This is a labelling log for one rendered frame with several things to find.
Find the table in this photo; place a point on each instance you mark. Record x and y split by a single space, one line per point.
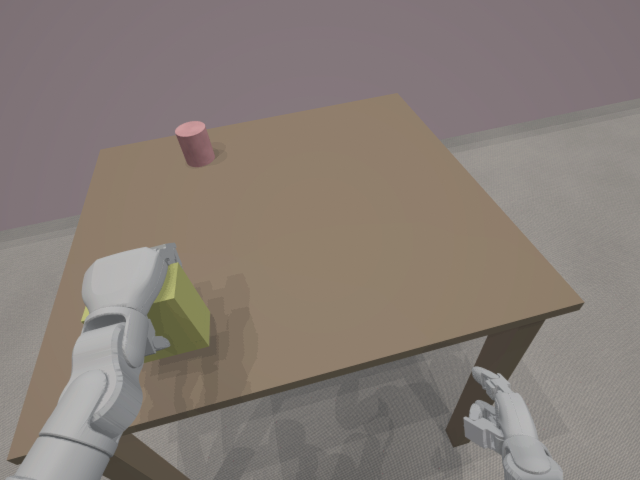
323 242

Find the right robot hand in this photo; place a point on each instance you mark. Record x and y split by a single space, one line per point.
489 426

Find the left robot forearm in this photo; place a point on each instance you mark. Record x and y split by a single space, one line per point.
101 400

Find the sponge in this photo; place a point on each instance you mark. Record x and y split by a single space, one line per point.
178 314

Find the right robot forearm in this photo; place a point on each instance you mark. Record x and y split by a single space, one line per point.
526 458

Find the left robot hand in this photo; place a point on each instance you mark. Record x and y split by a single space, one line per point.
131 279

